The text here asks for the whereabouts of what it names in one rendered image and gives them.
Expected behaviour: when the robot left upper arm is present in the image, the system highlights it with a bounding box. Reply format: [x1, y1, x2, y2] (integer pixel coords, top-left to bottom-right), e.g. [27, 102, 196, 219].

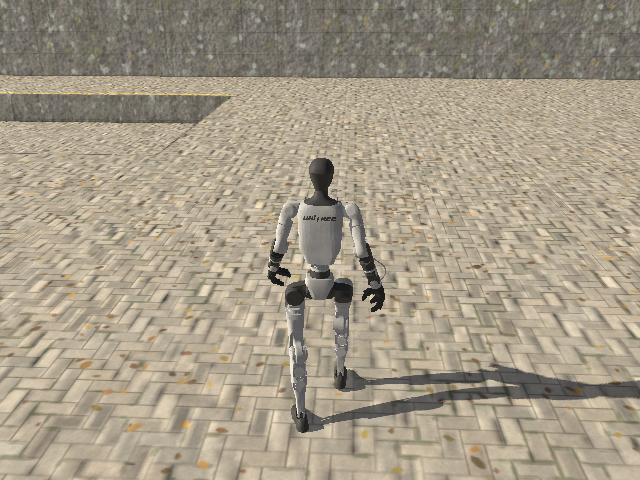
[273, 201, 300, 254]

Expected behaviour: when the right robot hand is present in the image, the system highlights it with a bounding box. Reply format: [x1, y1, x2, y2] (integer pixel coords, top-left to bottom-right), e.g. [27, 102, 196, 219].
[362, 285, 385, 312]

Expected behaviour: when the robot left forearm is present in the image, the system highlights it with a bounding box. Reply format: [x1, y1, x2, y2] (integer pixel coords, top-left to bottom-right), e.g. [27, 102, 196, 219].
[268, 238, 284, 272]

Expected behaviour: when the robot right forearm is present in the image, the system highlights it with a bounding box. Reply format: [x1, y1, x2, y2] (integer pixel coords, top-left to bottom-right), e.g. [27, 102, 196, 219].
[359, 243, 382, 289]

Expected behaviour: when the humanoid robot torso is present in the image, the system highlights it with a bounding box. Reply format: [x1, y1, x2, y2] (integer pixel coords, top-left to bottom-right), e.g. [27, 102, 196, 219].
[297, 196, 344, 300]

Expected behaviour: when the robot right upper arm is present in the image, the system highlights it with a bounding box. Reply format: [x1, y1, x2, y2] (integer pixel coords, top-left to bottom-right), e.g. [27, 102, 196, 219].
[341, 202, 369, 259]

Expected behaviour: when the left robot hand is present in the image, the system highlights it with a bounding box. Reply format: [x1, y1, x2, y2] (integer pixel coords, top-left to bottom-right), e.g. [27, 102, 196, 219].
[267, 267, 291, 286]

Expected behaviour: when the left robot thigh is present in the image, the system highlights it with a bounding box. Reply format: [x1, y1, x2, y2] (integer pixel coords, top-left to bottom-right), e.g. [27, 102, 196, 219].
[285, 280, 308, 364]

